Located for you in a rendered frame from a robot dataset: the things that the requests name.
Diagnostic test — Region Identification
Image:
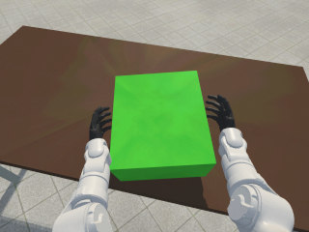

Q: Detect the right robot upper arm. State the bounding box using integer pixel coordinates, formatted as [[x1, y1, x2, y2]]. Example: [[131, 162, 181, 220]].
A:
[[227, 184, 295, 232]]

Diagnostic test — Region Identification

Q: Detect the right robot forearm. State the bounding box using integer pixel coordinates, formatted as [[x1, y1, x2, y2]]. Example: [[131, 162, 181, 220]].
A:
[[218, 128, 279, 199]]

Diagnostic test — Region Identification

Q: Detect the left robot forearm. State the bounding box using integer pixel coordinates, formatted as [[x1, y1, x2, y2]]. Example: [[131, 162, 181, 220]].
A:
[[52, 138, 112, 231]]

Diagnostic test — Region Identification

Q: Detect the left robot upper arm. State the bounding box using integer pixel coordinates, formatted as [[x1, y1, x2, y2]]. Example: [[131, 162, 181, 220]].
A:
[[52, 202, 113, 232]]

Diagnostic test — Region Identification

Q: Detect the table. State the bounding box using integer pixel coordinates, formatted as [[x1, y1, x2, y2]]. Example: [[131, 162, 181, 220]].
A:
[[0, 25, 309, 232]]

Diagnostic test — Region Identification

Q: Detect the carton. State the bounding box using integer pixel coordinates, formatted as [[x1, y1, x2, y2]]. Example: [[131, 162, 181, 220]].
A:
[[109, 71, 216, 182]]

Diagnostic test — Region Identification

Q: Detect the right robot hand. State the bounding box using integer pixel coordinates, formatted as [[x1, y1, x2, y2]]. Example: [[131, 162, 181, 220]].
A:
[[205, 94, 236, 132]]

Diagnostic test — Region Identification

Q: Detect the left robot hand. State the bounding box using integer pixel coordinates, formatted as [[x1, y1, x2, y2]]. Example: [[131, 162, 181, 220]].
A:
[[89, 106, 112, 141]]

